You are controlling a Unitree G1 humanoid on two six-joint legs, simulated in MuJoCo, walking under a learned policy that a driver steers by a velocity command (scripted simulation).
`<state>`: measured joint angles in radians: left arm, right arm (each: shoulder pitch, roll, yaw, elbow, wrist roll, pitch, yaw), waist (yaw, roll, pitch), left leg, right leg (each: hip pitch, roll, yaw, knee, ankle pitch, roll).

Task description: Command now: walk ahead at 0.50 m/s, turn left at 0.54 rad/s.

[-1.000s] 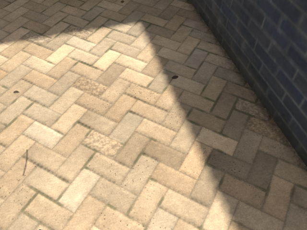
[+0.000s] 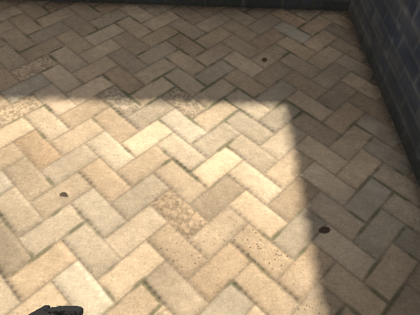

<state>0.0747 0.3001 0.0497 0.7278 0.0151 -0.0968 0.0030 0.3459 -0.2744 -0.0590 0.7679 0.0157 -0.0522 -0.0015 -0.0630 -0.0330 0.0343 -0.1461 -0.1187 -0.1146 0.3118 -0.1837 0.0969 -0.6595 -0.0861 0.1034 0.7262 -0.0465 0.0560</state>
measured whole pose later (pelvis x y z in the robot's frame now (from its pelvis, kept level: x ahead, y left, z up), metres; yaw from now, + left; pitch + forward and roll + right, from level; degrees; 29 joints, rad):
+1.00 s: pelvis +0.38 +0.03 -0.02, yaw +27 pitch +1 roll +1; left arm 0.18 0.29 0.04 0.81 0.00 0.02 0.02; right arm 0.13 -0.24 -0.03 0.66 -0.03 0.00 0.00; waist 0.00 -0.03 0.03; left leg -0.34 -0.08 -0.02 0.49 -0.16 0.06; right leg -0.40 -0.08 0.04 0.72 -0.29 0.06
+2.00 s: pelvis +0.46 -0.01 -0.01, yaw -3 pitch +2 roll +1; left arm 0.28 0.30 0.05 0.67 -0.01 -0.01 0.01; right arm 0.15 -0.30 -0.07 0.73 0.02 -0.07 0.02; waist 0.04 -0.01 -0.03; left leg -0.36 -0.01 -0.02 0.56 -0.27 -0.01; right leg -0.22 0.07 0.15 0.46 -0.27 -0.05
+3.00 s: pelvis +0.96 -0.06 -0.02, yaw -5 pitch +2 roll -2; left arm 0.41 0.30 0.06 0.84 -0.02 -0.05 0.00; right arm 0.02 -0.26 -0.01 0.69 0.01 -0.09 0.05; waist 0.09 0.03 0.03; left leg -0.54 0.04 0.00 0.50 -0.01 0.04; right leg 0.08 0.05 -0.03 0.26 -0.37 -0.02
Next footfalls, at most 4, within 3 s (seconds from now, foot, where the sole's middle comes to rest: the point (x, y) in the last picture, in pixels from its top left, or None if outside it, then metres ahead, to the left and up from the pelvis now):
0.18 right None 0.30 -0.14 -0.78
0.66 left None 0.43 0.15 -0.79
1.04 right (223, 301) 0.50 -0.08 -0.79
1.58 right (235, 310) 0.48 -0.11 -0.78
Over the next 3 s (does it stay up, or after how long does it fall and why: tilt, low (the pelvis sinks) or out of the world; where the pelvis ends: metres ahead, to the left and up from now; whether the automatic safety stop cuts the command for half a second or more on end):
stays up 0.96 -0.06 -0.02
